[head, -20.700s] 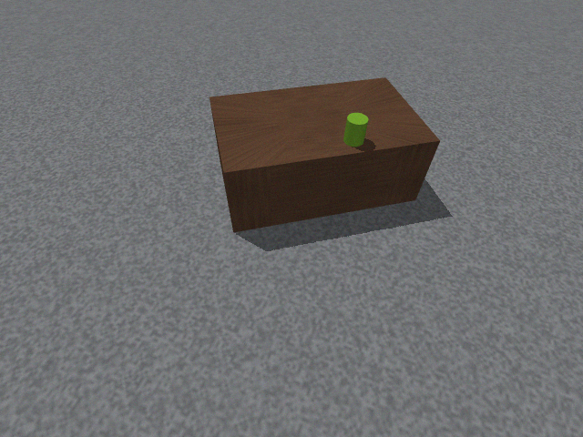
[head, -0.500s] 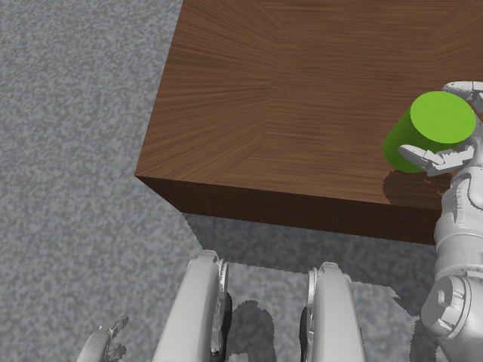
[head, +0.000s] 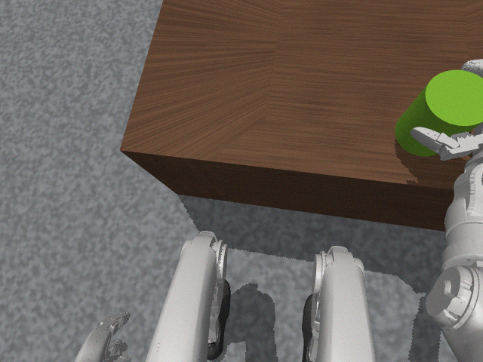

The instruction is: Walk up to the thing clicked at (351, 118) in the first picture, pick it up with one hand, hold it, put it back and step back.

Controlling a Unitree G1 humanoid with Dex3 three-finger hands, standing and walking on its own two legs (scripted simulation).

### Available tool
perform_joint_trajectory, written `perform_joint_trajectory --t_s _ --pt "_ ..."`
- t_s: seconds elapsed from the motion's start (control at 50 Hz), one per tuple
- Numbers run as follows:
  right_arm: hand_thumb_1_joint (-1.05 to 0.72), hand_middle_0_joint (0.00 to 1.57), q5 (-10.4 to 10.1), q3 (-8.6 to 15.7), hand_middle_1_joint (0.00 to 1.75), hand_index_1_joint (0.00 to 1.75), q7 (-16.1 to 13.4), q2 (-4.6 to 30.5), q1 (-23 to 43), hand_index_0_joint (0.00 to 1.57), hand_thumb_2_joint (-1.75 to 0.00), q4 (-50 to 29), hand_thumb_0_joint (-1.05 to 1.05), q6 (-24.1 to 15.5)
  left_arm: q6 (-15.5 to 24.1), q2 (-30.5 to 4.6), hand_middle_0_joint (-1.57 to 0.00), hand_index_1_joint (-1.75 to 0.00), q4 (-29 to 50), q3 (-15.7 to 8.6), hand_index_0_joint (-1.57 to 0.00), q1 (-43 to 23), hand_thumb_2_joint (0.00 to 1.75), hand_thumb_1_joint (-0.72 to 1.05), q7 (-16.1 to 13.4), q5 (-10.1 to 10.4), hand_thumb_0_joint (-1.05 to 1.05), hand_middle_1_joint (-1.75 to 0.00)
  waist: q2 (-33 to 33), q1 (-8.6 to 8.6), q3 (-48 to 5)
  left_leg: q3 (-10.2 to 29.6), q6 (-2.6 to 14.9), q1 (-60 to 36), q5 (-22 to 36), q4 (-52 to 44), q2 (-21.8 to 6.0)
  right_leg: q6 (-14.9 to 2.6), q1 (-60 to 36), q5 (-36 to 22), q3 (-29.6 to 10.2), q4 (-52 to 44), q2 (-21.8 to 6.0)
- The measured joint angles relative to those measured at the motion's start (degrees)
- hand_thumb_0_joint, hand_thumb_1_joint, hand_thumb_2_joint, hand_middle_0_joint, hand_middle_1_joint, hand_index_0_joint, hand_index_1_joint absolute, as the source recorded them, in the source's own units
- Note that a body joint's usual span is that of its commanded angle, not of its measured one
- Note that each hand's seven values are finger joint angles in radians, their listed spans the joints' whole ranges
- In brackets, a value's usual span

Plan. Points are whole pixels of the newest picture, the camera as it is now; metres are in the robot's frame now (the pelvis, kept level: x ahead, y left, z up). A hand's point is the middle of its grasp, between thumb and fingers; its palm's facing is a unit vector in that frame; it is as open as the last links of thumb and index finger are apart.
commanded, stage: lower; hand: right
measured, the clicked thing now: (438, 117) +0.50 -0.25 -0.02
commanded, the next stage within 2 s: loosen in 0.52 s
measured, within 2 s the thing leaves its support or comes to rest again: rests again in 0.32 s
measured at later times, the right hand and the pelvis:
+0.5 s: hand (451, 121) +0.50 -0.27 -0.03, palm faces +0.33 +0.94 -0.02, open 11.7 cm; pelvis -0.01 +0.01 -0.03, yaw +0 degrees
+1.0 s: hand (453, 122) +0.50 -0.27 -0.03, palm faces +0.33 +0.94 -0.02, open 12.5 cm; pelvis -0.01 +0.01 -0.04, yaw +0 degrees
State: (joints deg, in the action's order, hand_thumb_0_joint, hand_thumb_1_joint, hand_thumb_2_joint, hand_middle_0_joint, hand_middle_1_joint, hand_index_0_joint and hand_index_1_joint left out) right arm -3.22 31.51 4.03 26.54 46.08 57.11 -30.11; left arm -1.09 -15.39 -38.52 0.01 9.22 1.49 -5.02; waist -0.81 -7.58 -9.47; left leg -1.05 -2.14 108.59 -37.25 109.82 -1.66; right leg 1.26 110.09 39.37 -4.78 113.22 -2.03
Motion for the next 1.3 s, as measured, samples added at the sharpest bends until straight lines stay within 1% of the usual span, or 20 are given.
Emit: perform_joint_trajectory --t_s 0.08,0.2,0.38,0.58,0.64,0.72,0.78,0.86,0.9,0.94,1.02,1.1,1.16,1.26,1.3 --pt "0.61 0.69 0.14 0.49 1.09 1.08 0.55 0.41 0.03 0.70 -0.86 -0.32 -0.02 0.38 -0.21 -0.31 -0.21 -0.30 0.21 -0.05 -0.20 0.13 0.92 0.89 0.03 0.05 0.00 -0.30 0.01 0.01 0.27 0.03 0.13 1.11 -0.07 1.13 -0.01 0.17 1.03 0.00 -0.09 0.99 0.08" --pt "0.61 0.68 -0.38 0.78 1.09 1.08 1.59 0.83 0.53 0.70 -0.86 -0.19 -0.02 0.88 -0.27 -0.86 -0.21 -0.30 0.28 -0.16 -0.20 0.23 0.92 0.88 -0.03 0.33 0.00 -0.30 0.17 0.13 0.55 -0.08 0.33 2.89 -0.07 2.85 -0.05 0.44 2.78 -0.10 -0.38 2.58 0.24" --pt "0.61 0.68 -0.47 1.10 1.09 1.08 2.04 1.51 1.08 0.70 -0.86 -0.49 -0.02 1.54 -0.50 -1.34 -0.21 -0.30 0.39 -0.39 -0.20 0.12 0.92 0.88 -0.30 0.37 0.00 -0.29 0.33 0.17 0.88 -0.06 0.46 4.88 -0.27 4.95 0.08 0.68 4.63 0.14 -0.60 4.60 0.25" --pt "0.61 0.69 -0.73 1.71 1.09 1.08 2.59 1.50 0.94 0.70 -0.86 -0.86 -0.02 2.15 -0.82 -1.58 -0.21 -0.30 0.39 -0.43 -0.20 0.12 0.92 0.87 -0.38 0.39 0.00 -0.29 0.29 0.33 0.91 0.03 0.46 5.98 -0.59 6.54 0.19 0.76 5.62 0.54 -0.67 6.18 0.23" --pt "0.61 0.69 -1.08 1.60 1.09 1.08 2.74 1.65 1.19 0.70 -0.86 -0.72 -0.02 1.92 -0.79 -1.64 -0.21 -0.30 0.34 -0.47 -0.20 0.06 0.92 0.87 -0.37 0.43 0.00 -0.29 0.29 0.38 0.95 0.13 0.46 6.46 -0.56 6.97 0.14 0.76 6.07 0.47 -0.62 6.53 0.31" --pt "0.61 0.70 -1.07 1.71 1.07 1.06 2.84 1.78 1.33 0.71 -0.85 -1.21 -0.02 2.17 -1.01 -1.65 -0.22 -0.30 0.49 -0.45 -0.21 -0.05 0.91 0.88 -0.41 0.44 0.00 -0.29 0.31 0.44 1.12 0.20 0.45 6.90 -0.49 7.49 0.19 0.78 6.45 0.41 -0.61 7.02 0.31" --pt "0.60 0.74 -1.16 1.80 1.02 1.00 2.63 1.95 1.65 0.75 -0.81 -0.87 -0.02 2.51 -1.06 -1.64 -0.22 -0.30 0.57 -0.44 -0.21 -0.07 0.90 0.89 -0.44 0.52 0.00 -0.30 0.27 0.45 1.20 0.20 0.46 7.05 -0.43 7.78 0.17 0.82 6.61 0.33 -0.64 7.29 0.36" --pt "0.56 0.78 -0.92 1.65 0.92 0.90 2.48 2.26 1.77 0.80 -0.71 -1.16 -0.02 3.09 -1.23 -1.64 -0.22 -0.30 0.82 -0.43 -0.22 0.05 0.90 0.90 -0.41 0.68 0.00 -0.30 0.28 0.49 1.19 0.20 0.55 7.36 -0.27 7.87 0.14 0.89 6.90 0.12 -0.66 7.32 0.41" --pt "0.54 0.78 -1.06 1.20 0.86 0.84 2.65 2.30 1.84 0.80 -0.65 -0.97 -0.02 3.07 -1.15 -1.68 -0.22 -0.30 0.75 -0.51 -0.22 0.13 0.90 0.90 -0.41 0.70 0.00 -0.30 0.26 0.58 1.25 0.21 0.57 7.38 -0.24 7.87 0.09 0.90 6.91 0.04 -0.65 7.27 0.47" --pt "0.52 0.76 -0.97 1.33 0.79 0.78 2.71 2.13 1.73 0.78 -0.59 -1.44 -0.01 3.37 -1.19 -1.76 -0.22 -0.30 0.77 -0.48 -0.22 0.19 0.90 0.90 -0.46 0.76 0.00 -0.30 0.22 0.69 1.33 0.14 0.57 7.33 -0.19 7.83 0.12 0.91 6.89 0.01 -0.71 7.27 0.45" --pt "0.50 0.68 -1.40 1.30 0.65 0.64 2.69 2.18 1.89 0.70 -0.48 -1.20 -0.01 3.57 -1.17 -1.73 -0.22 -0.30 0.70 -0.47 -0.22 0.29 0.90 0.90 -0.55 0.90 0.00 -0.30 0.40 0.72 1.27 0.04 0.61 7.20 -0.13 7.71 0.20 0.94 6.74 0.02 -0.81 7.19 0.37" --pt "0.49 0.57 -1.21 1.20 0.51 0.51 2.52 2.26 1.84 0.59 -0.37 -1.27 -0.01 3.68 -1.21 -1.83 -0.22 -0.30 0.74 -0.49 -0.21 0.48 0.90 0.89 -0.59 0.90 0.00 -0.30 0.50 0.67 1.03 -0.01 0.64 7.20 -0.13 7.63 0.20 0.97 6.76 0.03 -0.86 7.14 0.37" --pt "0.49 0.48 -1.00 1.02 0.42 0.42 2.41 2.27 1.84 0.50 -0.30 -1.38 -0.01 3.64 -1.25 -1.80 -0.22 -0.30 0.75 -0.53 -0.21 0.51 0.90 0.89 -0.63 0.81 0.00 -0.30 0.57 0.66 1.05 -0.04 0.60 7.04 -0.14 7.54 0.20 0.93 6.65 0.04 -0.89 7.10 0.37" --pt "0.49 0.33 -1.22 0.89 0.28 0.28 2.36 2.27 1.77 0.34 -0.21 -1.26 -0.01 3.61 -1.17 -1.80 -0.22 -0.30 0.60 -0.54 -0.21 0.44 0.90 0.89 -0.66 0.79 0.00 -0.30 0.58 0.62 1.02 -0.02 0.49 6.89 -0.10 7.35 0.22 0.81 6.58 0.06 -0.86 7.03 0.34" --pt "0.50 0.26 -0.93 1.08 0.23 0.23 2.29 2.24 1.46 0.27 -0.18 -2.00 -0.01 3.91 -1.23 -1.82 -0.22 -0.30 0.70 -0.50 -0.21 0.38 0.90 0.89 -0.66 0.83 0.00 -0.30 0.49 0.57 1.11 -0.03 0.43 6.81 -0.09 7.28 0.23 0.76 6.55 0.07 -0.86 7.04 0.34"
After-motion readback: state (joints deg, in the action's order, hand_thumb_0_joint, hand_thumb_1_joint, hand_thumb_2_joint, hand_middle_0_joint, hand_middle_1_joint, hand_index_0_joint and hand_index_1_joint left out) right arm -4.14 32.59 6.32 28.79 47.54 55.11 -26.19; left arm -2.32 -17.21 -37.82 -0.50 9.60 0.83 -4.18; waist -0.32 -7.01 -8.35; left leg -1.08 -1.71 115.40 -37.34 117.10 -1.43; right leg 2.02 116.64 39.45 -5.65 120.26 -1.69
